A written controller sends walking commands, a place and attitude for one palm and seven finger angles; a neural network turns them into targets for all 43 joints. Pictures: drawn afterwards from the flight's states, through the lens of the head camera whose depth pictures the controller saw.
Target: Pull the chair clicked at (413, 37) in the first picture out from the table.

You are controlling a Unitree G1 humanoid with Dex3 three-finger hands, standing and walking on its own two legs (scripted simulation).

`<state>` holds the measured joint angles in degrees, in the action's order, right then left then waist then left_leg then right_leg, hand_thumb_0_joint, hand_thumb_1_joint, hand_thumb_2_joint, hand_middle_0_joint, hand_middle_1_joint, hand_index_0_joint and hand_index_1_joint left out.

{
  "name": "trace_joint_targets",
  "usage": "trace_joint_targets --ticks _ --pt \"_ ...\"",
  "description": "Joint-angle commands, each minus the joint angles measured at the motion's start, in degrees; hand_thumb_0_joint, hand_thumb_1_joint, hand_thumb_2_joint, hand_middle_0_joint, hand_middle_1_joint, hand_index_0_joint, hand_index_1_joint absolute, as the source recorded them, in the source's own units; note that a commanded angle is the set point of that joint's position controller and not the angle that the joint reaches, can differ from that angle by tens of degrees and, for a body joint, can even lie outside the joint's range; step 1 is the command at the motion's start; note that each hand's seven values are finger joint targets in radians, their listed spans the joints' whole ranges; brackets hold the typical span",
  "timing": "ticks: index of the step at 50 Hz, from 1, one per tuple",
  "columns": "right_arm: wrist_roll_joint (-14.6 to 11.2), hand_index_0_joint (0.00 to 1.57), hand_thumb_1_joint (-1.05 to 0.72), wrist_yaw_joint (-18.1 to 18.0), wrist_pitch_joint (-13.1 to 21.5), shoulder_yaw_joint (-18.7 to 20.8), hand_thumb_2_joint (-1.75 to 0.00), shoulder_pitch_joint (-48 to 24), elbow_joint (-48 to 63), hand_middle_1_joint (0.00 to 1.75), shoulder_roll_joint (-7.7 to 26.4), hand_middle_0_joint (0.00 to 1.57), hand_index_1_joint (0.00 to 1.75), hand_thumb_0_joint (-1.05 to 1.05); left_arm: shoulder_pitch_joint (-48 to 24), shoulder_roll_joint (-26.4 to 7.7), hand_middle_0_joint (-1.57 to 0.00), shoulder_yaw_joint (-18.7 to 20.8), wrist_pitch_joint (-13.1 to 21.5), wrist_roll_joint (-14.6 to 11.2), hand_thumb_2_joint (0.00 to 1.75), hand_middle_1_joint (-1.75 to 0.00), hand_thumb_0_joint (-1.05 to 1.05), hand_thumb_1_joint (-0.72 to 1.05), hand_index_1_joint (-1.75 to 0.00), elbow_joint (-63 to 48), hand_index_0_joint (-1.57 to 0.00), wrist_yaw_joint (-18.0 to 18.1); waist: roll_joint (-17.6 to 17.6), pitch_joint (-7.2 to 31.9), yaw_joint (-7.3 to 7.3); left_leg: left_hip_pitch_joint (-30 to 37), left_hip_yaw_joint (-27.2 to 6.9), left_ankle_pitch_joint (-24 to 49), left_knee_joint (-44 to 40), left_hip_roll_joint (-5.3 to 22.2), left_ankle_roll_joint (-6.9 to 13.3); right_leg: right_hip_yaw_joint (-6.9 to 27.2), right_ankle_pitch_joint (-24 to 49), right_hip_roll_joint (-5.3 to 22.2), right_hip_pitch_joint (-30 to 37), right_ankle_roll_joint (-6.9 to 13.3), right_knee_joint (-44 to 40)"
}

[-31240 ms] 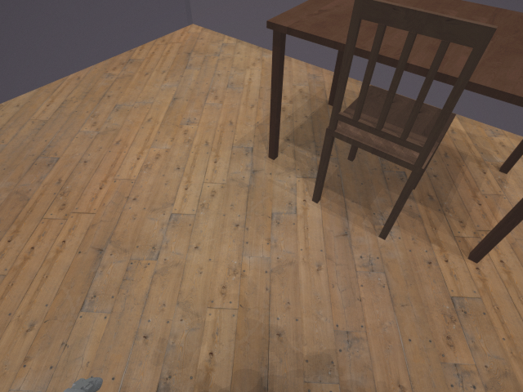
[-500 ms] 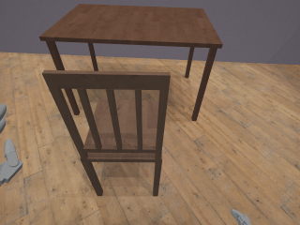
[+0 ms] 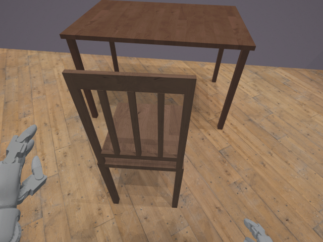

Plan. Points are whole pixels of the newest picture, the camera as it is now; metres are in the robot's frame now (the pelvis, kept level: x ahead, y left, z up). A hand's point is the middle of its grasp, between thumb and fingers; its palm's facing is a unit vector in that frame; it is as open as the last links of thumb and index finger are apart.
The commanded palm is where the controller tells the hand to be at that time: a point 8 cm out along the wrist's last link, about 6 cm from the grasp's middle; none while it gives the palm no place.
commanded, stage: let the arm hang, fingers relaxed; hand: left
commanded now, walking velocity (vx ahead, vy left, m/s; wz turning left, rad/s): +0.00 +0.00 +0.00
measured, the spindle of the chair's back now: (135, 127) +0.51 +0.13 -0.05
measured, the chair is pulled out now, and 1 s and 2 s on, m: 0.58 0.58 0.58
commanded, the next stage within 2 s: look to check the result in 1.04 s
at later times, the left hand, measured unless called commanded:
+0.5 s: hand out of the picture -0.01 +0.19 -0.17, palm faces +0.02 -0.97 -0.23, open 7.2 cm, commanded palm none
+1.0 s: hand out of the picture +0.02 +0.14 -0.17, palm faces +0.04 -0.98 -0.18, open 7.3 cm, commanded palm none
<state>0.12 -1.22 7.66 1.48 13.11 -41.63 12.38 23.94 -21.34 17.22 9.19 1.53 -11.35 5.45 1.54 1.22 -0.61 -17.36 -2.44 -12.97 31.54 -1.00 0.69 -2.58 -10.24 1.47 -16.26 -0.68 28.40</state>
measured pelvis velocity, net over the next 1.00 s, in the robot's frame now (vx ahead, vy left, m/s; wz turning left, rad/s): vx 0.03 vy -0.02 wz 0.01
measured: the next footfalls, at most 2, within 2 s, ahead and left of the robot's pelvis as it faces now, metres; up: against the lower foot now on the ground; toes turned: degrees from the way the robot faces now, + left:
none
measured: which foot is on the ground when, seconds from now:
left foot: down 0.00-1.00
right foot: down 0.00-1.00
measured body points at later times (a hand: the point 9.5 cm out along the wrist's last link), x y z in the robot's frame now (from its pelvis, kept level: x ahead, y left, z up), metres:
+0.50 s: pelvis +0.02 -0.01 +0.01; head +0.04 +0.00 +0.45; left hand -0.01 +0.24 -0.15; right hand +0.00 -0.24 -0.15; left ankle +0.04 +0.11 -0.73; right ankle +0.04 -0.13 -0.73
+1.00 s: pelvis +0.03 -0.02 +0.00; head +0.04 -0.03 +0.45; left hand +0.02 +0.19 -0.15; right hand +0.00 -0.22 -0.16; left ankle +0.04 +0.11 -0.73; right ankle +0.04 -0.13 -0.73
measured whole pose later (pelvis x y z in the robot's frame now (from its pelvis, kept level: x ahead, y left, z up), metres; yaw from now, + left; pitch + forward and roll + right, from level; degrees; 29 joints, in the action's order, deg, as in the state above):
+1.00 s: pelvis +0.03 -0.02 +0.00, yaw +0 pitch -1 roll +0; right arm 0.5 -2.1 0.4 -0.2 20.5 -61.5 6.0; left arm 18.0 -7.2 -0.4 -0.4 0.5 60.8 2.2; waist 0.6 -2.5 0.0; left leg -12.7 -3.4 -13.6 27.6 -0.2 -0.8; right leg -3.5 -13.3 0.7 -12.7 0.9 27.4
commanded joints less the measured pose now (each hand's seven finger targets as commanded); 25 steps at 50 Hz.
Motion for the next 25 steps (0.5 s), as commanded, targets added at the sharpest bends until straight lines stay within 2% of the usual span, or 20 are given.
trace_joint_targets --ticks 1,2,3,4,7,8,10,12,15,17,18,19,25 --pt "1.36 0.2 -0.9 1.51 -4.23 1.05 -0.9 -0.32 0.94 0.3 5.68 0.2 0.3 0.0 -2.91 4.72 -0.2 -12.15 -9.87 0.7 0.9 -0.3 0.0 0.9 -0.3 26.89 -0.2 -4.81 -7.75 -2.69 0.85 -7.73 -8.16 -4.68 -6.46 5.28 2.89 4.38 -8.71 3.85 -0.03 2.66 -1.84" --pt "1.53 0.2 -0.9 1.51 -4.97 0.91 -0.9 0.13 0.83 0.3 5.87 0.2 0.3 0.0 -4.09 4.07 -0.2 -12.49 -9.73 0.74 0.9 -0.3 0.0 0.9 -0.3 30.21 -0.2 -4.66 -12.2 -1.84 0.71 -6.32 -7.41 -1.95 -4.42 3.79 2.79 6.05 -7.05 4.71 0.59 3.62 -2.94" --pt "1.45 0.2 -0.9 1.51 -5.56 0.91 -0.9 1.08 0.47 0.3 5.96 0.2 0.3 0.0 -5.56 3.04 -0.2 -12.74 -9.68 0.82 0.9 -0.3 0.0 0.9 -0.3 33.56 -0.2 -4.55 -14.99 -1.11 1.03 -4.22 -6.27 0.88 -2.94 2.68 2.54 6.77 -5.86 5.84 0.88 4.96 -3.54" --pt "1.4 0.2 -0.9 1.37 -5.84 0.66 -0.9 1.74 -0.52 0.3 6.02 0.2 0.3 0.0 -6.52 2.73 -0.2 -13.17 -9.72 0.59 0.9 -0.3 0.0 0.9 -0.3 36.93 -0.2 -4.46 -14.04 0.25 1.3 -1.71 -5.62 4.19 -2.48 2.47 2.3 7.02 -4.01 6.39 1.09 5.47 -3.32" --pt "1.13 0.2 -0.9 1.02 -5.82 -0.36 -0.9 1.3 -4.0 0.3 5.89 0.2 0.3 0.0 -6.74 2.46 -0.2 -14.86 -9.86 -0.08 0.9 -0.3 0.0 0.9 -0.3 47.14 -0.2 -4.26 -1.24 0.96 0.43 -0.05 -7.47 8.15 -6.59 4.46 2.35 5.49 -1.2 3.96 3.57 3.46 -1.7" --pt "1.01 0.2 -0.9 0.84 -5.85 -0.52 -0.9 0.87 -4.83 0.3 6.2 0.2 0.3 0.0 -6.14 2.13 -0.2 -15.29 -9.92 -0.22 0.9 -0.3 0.0 0.9 -0.3 50.11 -0.2 -4.2 3.05 -0.73 -0.08 -1.08 -7.86 7.71 -8.14 4.72 2.47 4.98 -1.06 3.14 4.33 3.08 -2.05" --pt "0.79 0.2 -0.9 0.51 -5.88 -0.9 -0.9 2.01 -7.29 0.3 5.14 0.2 0.3 0.0 -4.8 2.56 -0.2 -15.73 -9.6 -0.51 0.9 -0.3 0.0 0.9 -0.3 55.68 -0.2 -4.01 6.1 -0.12 -0.2 -1.17 -7.13 5.82 -8.93 4.74 2.18 5.07 -0.45 3.3 6.77 2.91 -2.99" --pt "1.13 0.2 -0.9 -0.03 -5.95 -0.42 -0.9 4.17 -8.79 0.3 2.77 0.2 0.3 0.0 -3.15 5.29 -0.2 -14.82 -9.41 -0.4 0.9 -0.3 0.0 0.9 -0.3 58.61 -0.2 -3.66 10.52 2.22 0.0 1.22 -6.61 5.67 -9.06 4.8 2.26 4.26 0.88 3.29 7.7 3.38 -3.78" --pt "0.72 0.2 -0.9 -0.3 -6.34 -0.45 -0.9 6.55 -10.92 0.3 2.51 0.2 0.3 0.0 -3.83 5.07 -0.2 -15.82 -9.29 -0.74 0.9 -0.3 0.0 0.9 -0.3 62.19 -0.2 -3.83 5.91 0.67 0.41 1.45 -6.66 5.52 -9.17 5.39 2.35 3.92 1.31 3.58 7.84 3.35 -5.39" --pt "0.65 0.2 -0.9 -0.38 -6.39 -0.52 -0.9 8.06 -12.22 0.3 2.7 0.2 0.3 0.0 -3.8 5.16 -0.2 -16.2 -9.37 -0.94 0.9 -0.3 0.0 0.9 -0.3 64.25 -0.2 -3.97 4.98 -0.99 0.47 0.69 -7.07 2.93 -10.4 5.51 2.38 3.7 -0.67 3.61 7.35 3.51 -5.96" --pt "0.57 0.2 -0.9 -0.45 -6.6 -0.47 -0.9 8.11 -12.8 0.3 2.63 0.2 0.3 0.0 -3.76 5.16 -0.2 -16.39 -9.44 -0.92 0.9 -0.3 0.0 0.9 -0.3 65.31 -0.2 -3.99 2.46 -3.3 0.29 0.06 -7.3 1.95 -10.95 5.7 2.75 3.37 -1.03 3.39 6.49 3.61 -6.7" --pt "0.54 0.2 -0.9 -0.44 -6.57 -0.48 -0.9 8.92 -13.21 0.3 2.94 0.2 0.3 0.0 -3.37 5.25 -0.2 -16.58 -9.39 -0.97 0.9 -0.3 0.0 0.9 -0.3 66.16 -0.2 -3.97 1.37 -3.24 0.39 0.13 -7.04 2.0 -10.7 5.63 2.71 3.69 -1.06 3.78 6.59 3.54 -6.77" --pt "0.45 0.2 -0.9 -0.49 -6.64 -0.87 -0.9 11.37 -16.12 0.3 2.28 0.2 0.3 0.0 -1.96 5.71 -0.2 -17.23 -9.39 -1.19 0.9 -0.3 0.0 0.9 -0.3 69.72 -0.2 -3.67 -0.44 -4.83 0.45 -0.16 -6.6 -0.34 -11.39 5.35 2.7 4.19 -3.53 4.04 5.62 3.71 -7.15"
